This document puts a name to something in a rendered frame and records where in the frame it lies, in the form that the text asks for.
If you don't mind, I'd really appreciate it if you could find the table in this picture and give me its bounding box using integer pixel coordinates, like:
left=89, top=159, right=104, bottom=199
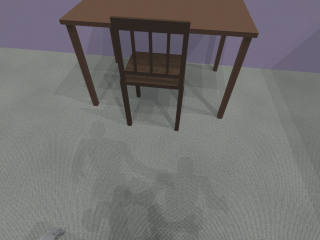
left=59, top=0, right=259, bottom=119

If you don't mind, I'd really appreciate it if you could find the chair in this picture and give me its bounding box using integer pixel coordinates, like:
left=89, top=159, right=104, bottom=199
left=110, top=16, right=191, bottom=131

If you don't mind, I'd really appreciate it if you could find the left robot hand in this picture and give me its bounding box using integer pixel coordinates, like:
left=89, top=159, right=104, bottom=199
left=39, top=226, right=66, bottom=240

